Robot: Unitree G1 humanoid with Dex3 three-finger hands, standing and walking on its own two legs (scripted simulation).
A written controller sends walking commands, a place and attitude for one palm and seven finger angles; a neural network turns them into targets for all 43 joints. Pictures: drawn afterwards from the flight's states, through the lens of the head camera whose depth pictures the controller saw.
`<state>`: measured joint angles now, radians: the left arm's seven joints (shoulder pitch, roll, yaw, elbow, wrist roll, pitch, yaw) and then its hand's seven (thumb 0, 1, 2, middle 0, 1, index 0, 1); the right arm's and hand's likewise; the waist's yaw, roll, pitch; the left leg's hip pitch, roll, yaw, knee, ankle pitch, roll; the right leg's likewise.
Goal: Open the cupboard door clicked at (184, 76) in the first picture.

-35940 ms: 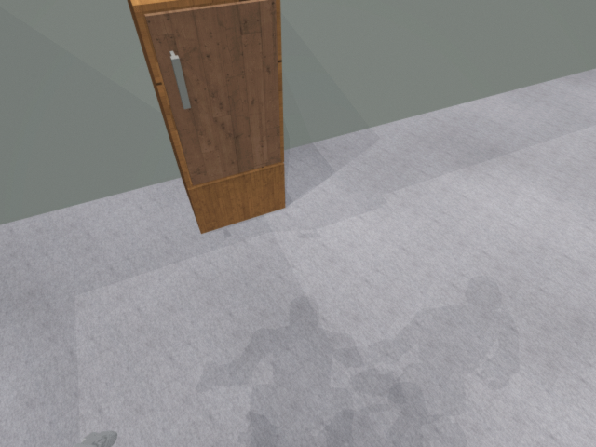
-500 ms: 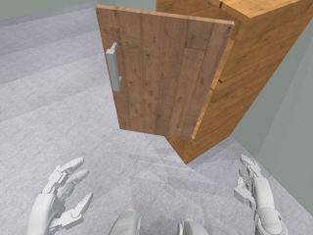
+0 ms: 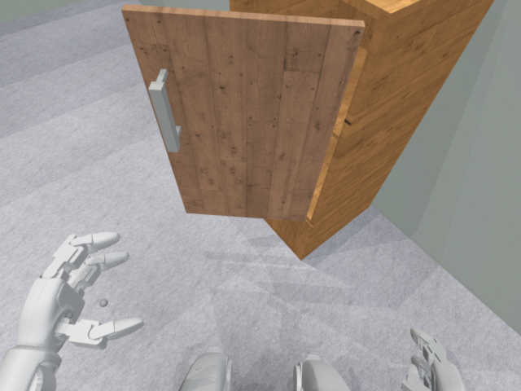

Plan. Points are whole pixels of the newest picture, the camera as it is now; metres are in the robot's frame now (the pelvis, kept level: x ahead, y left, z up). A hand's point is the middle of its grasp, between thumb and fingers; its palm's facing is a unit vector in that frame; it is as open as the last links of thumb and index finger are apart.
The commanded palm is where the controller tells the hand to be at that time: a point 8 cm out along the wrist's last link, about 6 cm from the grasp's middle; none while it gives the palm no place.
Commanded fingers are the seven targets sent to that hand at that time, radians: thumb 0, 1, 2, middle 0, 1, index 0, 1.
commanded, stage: raise the hand with hooked fingers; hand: left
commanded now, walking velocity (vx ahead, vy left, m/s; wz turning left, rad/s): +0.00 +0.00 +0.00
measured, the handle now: (168, 112) +0.58 +0.20 +0.05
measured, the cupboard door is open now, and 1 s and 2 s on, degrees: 48 48 48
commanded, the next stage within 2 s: move the hooked fingers beside the handle in 1.10 s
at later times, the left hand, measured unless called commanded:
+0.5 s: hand (67, 265) +0.27 +0.28 +0.05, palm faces -0.01 -1.00 -0.04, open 13.9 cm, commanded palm +0.26 +0.33 +0.06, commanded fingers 0.00 -0.50 0.30 -0.30 -1.20 -0.30 -1.20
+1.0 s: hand (65, 250) +0.29 +0.29 +0.06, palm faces -0.02 -1.00 -0.04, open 13.9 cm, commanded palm +0.27 +0.33 +0.06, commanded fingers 0.00 -0.50 0.30 -0.30 -1.20 -0.30 -1.20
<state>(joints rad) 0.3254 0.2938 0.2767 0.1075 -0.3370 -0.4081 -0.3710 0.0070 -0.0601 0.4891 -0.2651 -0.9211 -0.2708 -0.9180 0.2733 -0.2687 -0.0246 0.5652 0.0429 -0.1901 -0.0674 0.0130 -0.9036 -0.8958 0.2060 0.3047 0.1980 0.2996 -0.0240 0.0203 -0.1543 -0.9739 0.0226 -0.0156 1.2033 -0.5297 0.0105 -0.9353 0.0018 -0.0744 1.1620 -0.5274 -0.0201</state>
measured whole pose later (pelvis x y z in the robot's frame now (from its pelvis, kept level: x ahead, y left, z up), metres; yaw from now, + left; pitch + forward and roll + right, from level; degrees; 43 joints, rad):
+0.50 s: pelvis +0.00 +0.01 +0.01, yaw +0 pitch +17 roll -3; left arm 0.07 0.40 0.40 0.33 -0.37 -0.34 -0.51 -0.01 -0.48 0.31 -0.30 -1.19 -0.30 -1.19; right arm 0.25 -0.26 0.05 0.52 0.04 -0.20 -0.05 0.01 -0.90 -0.90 0.21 0.31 0.20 0.30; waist -0.01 0.02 -0.14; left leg -0.95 0.02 -0.02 1.17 -0.52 0.03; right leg -0.89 0.00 -0.08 1.11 -0.51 0.00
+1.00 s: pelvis +0.00 +0.02 +0.01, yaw -1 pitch +18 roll -3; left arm 0.01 0.42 0.44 0.39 -0.38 -0.35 -0.54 -0.01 -0.49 0.30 -0.30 -1.20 -0.30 -1.20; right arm 0.28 -0.28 0.03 0.52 0.04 -0.17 -0.05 0.01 -0.90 -0.90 0.21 0.30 0.20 0.30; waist -0.03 0.01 -0.14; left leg -0.95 0.02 -0.01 1.15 -0.51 0.03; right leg -0.90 0.00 -0.06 1.09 -0.49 0.00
